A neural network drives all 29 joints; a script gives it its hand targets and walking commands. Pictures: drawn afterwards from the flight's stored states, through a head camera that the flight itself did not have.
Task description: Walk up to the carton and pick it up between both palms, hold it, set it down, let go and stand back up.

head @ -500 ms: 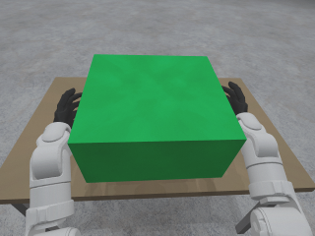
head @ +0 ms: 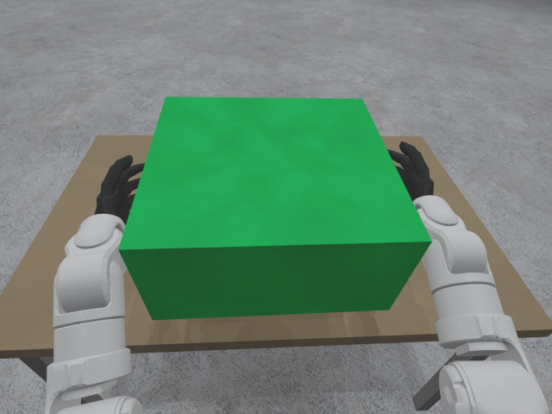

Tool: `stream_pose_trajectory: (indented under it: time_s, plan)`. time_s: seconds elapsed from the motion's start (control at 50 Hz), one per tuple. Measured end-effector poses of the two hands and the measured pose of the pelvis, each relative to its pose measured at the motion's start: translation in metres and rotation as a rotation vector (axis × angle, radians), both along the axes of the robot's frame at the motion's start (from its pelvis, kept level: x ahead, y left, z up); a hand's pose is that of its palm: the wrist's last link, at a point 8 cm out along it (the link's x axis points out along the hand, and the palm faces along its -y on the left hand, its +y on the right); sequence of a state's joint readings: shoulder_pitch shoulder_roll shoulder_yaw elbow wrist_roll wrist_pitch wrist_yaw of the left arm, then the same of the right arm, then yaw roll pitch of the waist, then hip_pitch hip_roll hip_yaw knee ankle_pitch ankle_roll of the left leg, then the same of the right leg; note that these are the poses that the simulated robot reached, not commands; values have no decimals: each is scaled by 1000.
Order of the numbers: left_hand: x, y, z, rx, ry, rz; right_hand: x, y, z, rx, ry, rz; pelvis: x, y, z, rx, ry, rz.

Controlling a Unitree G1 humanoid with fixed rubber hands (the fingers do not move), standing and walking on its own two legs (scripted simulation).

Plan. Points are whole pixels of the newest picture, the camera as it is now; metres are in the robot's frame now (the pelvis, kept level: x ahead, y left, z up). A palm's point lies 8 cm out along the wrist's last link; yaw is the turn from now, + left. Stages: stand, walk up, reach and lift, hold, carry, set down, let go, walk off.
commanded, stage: hold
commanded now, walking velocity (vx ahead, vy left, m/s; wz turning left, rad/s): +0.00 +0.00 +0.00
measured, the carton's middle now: (269, 196) +0.38 +0.01 +0.15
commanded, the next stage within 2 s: none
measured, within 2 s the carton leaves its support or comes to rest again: neither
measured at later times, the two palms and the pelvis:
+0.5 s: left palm (114, 216) +0.33 +0.21 +0.16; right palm (415, 199) +0.35 -0.19 +0.17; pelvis +0.00 +0.00 +0.00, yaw +0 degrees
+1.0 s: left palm (113, 216) +0.33 +0.21 +0.17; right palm (416, 200) +0.35 -0.20 +0.17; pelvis +0.00 +0.00 +0.00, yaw +0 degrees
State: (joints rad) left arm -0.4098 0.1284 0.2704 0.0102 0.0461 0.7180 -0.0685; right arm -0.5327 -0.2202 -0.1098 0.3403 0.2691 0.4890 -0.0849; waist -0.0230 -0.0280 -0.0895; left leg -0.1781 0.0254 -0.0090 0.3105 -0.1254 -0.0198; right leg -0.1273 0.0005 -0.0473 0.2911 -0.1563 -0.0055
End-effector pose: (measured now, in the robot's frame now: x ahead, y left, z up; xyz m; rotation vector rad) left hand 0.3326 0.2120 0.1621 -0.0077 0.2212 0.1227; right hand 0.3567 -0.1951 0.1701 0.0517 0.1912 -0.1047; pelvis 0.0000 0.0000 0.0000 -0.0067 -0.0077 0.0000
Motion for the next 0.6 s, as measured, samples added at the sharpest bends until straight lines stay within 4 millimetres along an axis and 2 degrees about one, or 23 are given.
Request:
stream_pose_trajectory:
  time_s: [0.24,0.48,0.6]
  plan:
    - [-6,4,3,3,-13,4,-5,4,3,8,-12,0,-1,3,0,-1,-7,-1]
    - [-1,1,0,1,7,-4,-3,1,0,1,8,-1,-4,3,0,0,2,-3]
    - [-2,0,4,16,-13,-5,-5,0,3,3,-12,-2,-3,3,0,-1,2,-4]
